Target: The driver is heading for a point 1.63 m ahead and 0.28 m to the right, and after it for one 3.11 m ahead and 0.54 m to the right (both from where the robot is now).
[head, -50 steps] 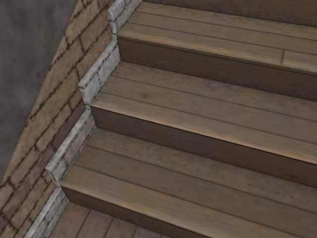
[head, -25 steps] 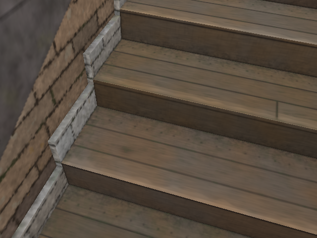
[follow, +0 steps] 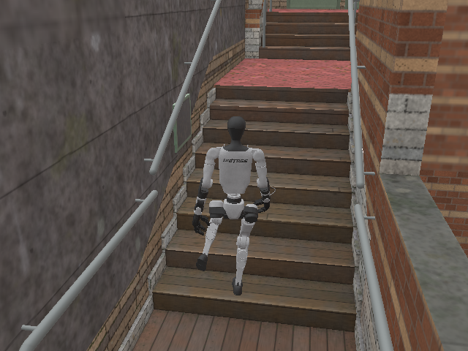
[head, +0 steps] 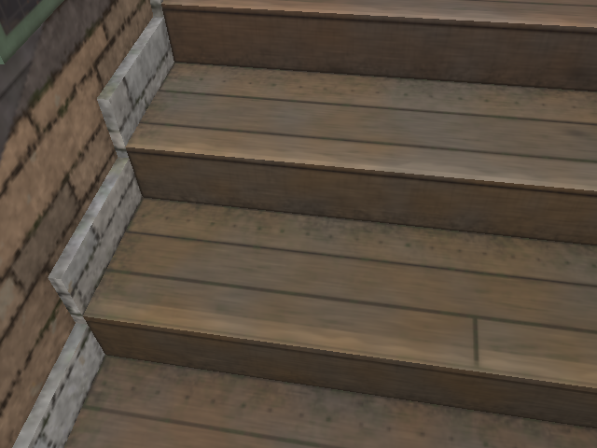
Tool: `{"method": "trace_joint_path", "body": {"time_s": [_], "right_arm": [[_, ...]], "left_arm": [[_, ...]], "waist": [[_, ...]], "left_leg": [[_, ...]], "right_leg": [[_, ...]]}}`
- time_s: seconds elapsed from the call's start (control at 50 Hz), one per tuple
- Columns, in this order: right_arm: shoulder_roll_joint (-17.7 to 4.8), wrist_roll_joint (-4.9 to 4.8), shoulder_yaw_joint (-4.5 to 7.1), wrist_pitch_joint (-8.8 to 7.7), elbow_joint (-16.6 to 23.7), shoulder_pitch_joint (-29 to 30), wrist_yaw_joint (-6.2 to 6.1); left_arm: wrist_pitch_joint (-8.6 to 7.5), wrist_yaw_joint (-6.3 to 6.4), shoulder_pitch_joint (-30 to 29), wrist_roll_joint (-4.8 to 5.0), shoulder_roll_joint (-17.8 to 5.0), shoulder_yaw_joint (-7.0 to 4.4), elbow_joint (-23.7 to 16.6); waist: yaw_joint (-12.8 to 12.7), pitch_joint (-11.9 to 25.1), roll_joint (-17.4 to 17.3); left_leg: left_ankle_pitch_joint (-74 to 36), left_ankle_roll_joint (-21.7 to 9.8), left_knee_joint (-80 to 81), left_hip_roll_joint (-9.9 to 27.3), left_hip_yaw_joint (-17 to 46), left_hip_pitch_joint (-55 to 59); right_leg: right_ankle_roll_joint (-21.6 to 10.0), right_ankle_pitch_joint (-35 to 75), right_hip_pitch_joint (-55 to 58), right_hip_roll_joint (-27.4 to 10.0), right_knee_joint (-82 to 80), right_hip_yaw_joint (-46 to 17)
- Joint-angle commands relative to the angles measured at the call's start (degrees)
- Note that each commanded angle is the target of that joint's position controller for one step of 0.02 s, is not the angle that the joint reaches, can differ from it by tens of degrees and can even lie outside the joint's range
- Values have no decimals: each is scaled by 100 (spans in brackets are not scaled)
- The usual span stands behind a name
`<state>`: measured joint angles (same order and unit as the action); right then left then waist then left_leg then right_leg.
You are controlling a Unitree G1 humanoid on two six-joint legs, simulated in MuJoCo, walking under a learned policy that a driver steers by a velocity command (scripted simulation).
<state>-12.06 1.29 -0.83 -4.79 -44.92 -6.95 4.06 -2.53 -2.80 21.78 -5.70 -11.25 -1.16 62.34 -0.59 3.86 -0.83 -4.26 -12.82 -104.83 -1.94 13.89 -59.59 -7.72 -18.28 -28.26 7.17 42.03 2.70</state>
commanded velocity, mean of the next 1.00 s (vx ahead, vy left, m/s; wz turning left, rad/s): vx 0.50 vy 0.00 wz -0.37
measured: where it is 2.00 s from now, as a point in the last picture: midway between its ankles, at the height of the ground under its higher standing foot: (487, 36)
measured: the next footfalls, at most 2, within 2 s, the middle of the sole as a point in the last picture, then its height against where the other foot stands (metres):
left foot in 0.32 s outside the picture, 0.15 m higher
right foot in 0.84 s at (475, 319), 0.15 m higher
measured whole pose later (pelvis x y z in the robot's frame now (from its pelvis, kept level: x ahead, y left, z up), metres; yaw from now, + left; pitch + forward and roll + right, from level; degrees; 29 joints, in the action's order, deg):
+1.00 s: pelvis +0.60 -0.17 +0.26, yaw -23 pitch +7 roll -3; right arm -11.1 2.6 1.5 -6.3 -59.9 -23.4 6.3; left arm -3.0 -3.0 6.3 -2.3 -10.9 -1.1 54.2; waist 0.1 7.0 -3.0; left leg 3.9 -6.6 -96.7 -1.7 12.6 -34.3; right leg -4.7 -26.5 -40.5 1.1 59.5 10.0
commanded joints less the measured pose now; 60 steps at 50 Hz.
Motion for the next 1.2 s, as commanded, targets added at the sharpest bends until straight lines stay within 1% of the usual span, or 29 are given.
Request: {"method": "trace_joint_path", "body": {"time_s": [0.02,0.06,0.14,0.2,0.22,0.24,0.3,0.32,0.34,0.36,0.38,0.4,0.46,0.5,0.56,0.6,0.68,0.76,0.84,0.86,0.88,0.9,0.92,0.96,1.02,1.1,1.12,1.14,1.2], "right_arm": [[-218,-87,-49,-2,158,-420,-53],[180,-23,-233,-64,208,-15,-23],[-34,-25,-326,-79,728,1498,-202],[78,133,-300,139,1061,2297,-190],[304,259,-324,213,1070,2098,-170],[-36,278,-199,290,1274,2285,-144],[-449,58,-51,570,1360,1653,-17],[-692,-50,135,515,916,265,-84],[-772,26,186,456,243,-1525,-152],[-719,158,139,394,-229,-2805,-84],[-794,345,123,259,33,-2769,-151],[-803,224,163,33,-237,-1824,-167],[897,-10,-203,110,-852,-854,-111],[1095,138,-243,21,-1243,-1076,-111],[625,385,-116,-186,-1259,-731,-77],[414,581,-109,-164,-1602,-1626,-162],[389,794,-218,-72,-2225,-3052,1],[74,148,-222,-217,-1856,-2790,178],[-933,151,167,-350,-1955,-3008,181],[-831,224,259,-380,-1801,-3003,191],[-506,340,162,-420,-1566,-3150,317],[20,379,119,-307,-1543,-2910,434],[115,98,224,-206,-1560,-2572,426],[219,125,261,-252,-1328,-2034,258],[301,73,126,-46,-826,-1270,84],[385,55,-21,202,-722,-844,151],[809,-135,-30,239,-73,-126,-337],[368,53,-181,236,-217,168,-31],[148,62,-242,207,451,920,-18]], "left_arm": [[-293,-171,-791,-36,-407,49,-626],[-314,-112,584,-59,-278,118,-215],[-300,-299,1625,-306,-414,147,161],[-296,-347,1465,65,-494,162,-72],[-375,-366,1155,186,-428,202,-262],[-481,-382,449,334,-647,112,-539],[-624,-510,717,528,-1449,-146,-422],[-574,-596,397,435,-1583,-330,-458],[-567,-537,1022,128,-712,-198,-402],[-467,-590,1208,-3,-262,-118,-460],[-324,-601,387,396,-1021,-426,-536],[-396,-465,-91,506,-644,-445,-610],[-204,-108,-735,260,-21,-119,-1048],[-102,-83,-1006,368,354,89,-1367],[-34,-128,-1664,583,209,179,-1859],[6,-179,-2362,511,283,301,-2095],[162,-54,-3529,483,85,446,-2688],[510,-354,-4011,324,405,513,-2725],[246,-294,-3094,382,-62,292,-2426],[231,-162,-2214,278,-379,195,-2167],[277,-96,-1101,415,-760,103,-1852],[343,38,247,263,-1091,-99,-1205],[188,67,775,265,-1434,-339,-969],[-129,48,-139,336,-931,-288,-570],[-170,-79,-1151,198,285,72,-313],[-216,5,-984,0,255,49,-171],[-497,169,92,482,251,80,250],[-297,67,-136,-255,352,174,176],[-247,-51,364,-415,81,218,350]], "waist": [[829,171,465],[320,-109,618],[-150,-623,472],[-380,-523,659],[-151,-622,982],[257,-408,879],[753,21,1334],[1151,561,1011],[1069,2572,-321],[1323,3186,-2384],[1602,1874,-1201],[982,302,-503],[202,439,298],[-71,184,336],[-221,-60,32],[98,-72,-569],[468,-317,-37],[171,-158,-672],[-335,408,-1188],[-438,1244,-716],[-666,2295,183],[-1033,2237,1104],[-1164,1461,1100],[-455,502,494],[479,627,-314],[598,69,265],[405,-495,412],[252,-86,122],[202,-210,-236]], "left_leg": [[-303,244,-616,192,-1055,-353],[358,423,-1604,149,-1229,-1282],[828,509,-664,332,-1306,-2906],[1033,929,828,434,-2033,-1690],[1389,1021,1156,379,-2211,-1014],[1740,890,2420,124,-2685,740],[2359,1094,4372,-565,-2773,2115],[1851,861,5088,-444,-2058,3207],[-320,-197,4939,462,-292,6177],[435,-1831,6843,2226,3327,8023],[2631,-1226,7820,2128,4154,6478],[3572,-791,7966,2056,3155,5119],[1974,-502,8099,1864,888,4273],[1152,-144,8238,1476,-273,4231],[1343,229,8974,1002,-1807,3313],[1101,56,9239,1135,-1612,3867],[1072,-10,9611,1751,-944,5731],[-1522,-70,10147,1684,-2070,3881],[-6376,253,8672,1880,-2155,5834],[-5894,638,7659,1587,-2050,4732],[-3819,662,6374,993,-1484,3039],[903,813,4649,370,-992,1936],[923,844,1476,-68,-47,1388],[754,643,-714,-217,304,524],[599,114,-1061,104,100,-355],[1708,87,-1842,321,-700,-922],[1842,520,-1577,131,-820,-785],[1783,-97,-2495,324,-693,-1956],[1287,-332,-543,716,-835,-2554]], "right_leg": [[644,365,-626,-644,-1907,-1247],[378,409,83,-769,-1889,-1755],[-21,340,1731,-1180,-2004,-2636],[-417,1500,1249,-1338,-2840,-2825],[-569,2720,1108,-1442,-2940,-2721],[-437,5395,290,-1400,-2986,-2259],[-610,10361,1801,-1977,-2124,-2148],[-249,11146,2042,-1814,-778,-1991],[45,9273,928,-1389,1054,-2129],[541,1045,-1581,150,3942,-2125],[229,1534,-2410,179,6346,-2317],[8,1812,-3080,-115,6649,-2119],[-703,1321,-3336,-691,7615,-1588],[-916,1240,-4148,-800,7605,-1423],[-868,843,-3765,-1154,6224,-727],[-847,559,-4408,-1223,7128,-397],[-902,991,-6211,-1624,5650,-433],[-293,223,-2454,-1234,4652,769],[-326,-253,-642,-531,2380,656],[-637,2065,1400,-826,2604,13],[-987,938,3373,-1288,1108,-1715],[-1231,809,3947,-2045,-685,-3646],[-1259,300,2804,-2365,-1465,-4882],[-1029,449,1501,-2233,-1351,-3652],[-582,1754,1004,-2293,-1460,-2522],[-678,1218,407,-1767,-2269,-975],[-400,584,209,-2002,-2633,-838],[-641,770,863,-1887,-2455,-1118],[-379,177,1609,-1887,-2745,-723]]}}
Keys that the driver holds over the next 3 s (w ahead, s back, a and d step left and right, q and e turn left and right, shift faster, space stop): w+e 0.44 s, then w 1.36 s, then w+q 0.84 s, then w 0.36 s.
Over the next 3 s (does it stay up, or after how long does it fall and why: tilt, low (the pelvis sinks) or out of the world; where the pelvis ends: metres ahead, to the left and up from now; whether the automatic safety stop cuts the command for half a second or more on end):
stays up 1.77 -0.47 0.80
